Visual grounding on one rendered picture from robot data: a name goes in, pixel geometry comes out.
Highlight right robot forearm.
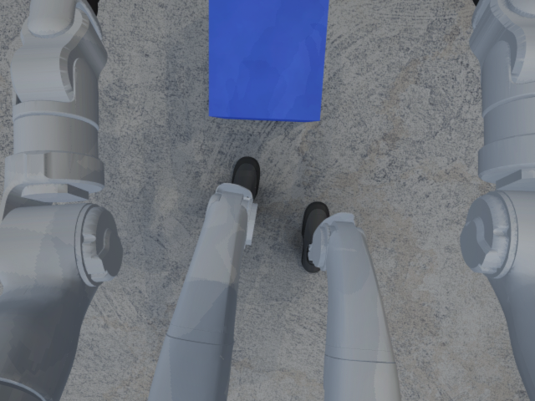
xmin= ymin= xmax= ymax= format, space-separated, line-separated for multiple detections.
xmin=469 ymin=0 xmax=535 ymax=191

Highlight right robot upper arm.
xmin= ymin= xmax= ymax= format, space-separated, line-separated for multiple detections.
xmin=460 ymin=190 xmax=535 ymax=401

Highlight left robot forearm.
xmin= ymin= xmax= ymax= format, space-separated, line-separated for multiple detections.
xmin=0 ymin=0 xmax=108 ymax=283

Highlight left robot upper arm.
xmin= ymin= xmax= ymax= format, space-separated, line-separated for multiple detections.
xmin=0 ymin=203 xmax=123 ymax=401

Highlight carton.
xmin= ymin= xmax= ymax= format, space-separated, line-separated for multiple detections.
xmin=209 ymin=0 xmax=329 ymax=122

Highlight right robot shin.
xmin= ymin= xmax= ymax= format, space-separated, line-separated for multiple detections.
xmin=308 ymin=212 xmax=368 ymax=267

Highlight right robot foot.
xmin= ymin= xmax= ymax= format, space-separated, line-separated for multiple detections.
xmin=301 ymin=201 xmax=329 ymax=273

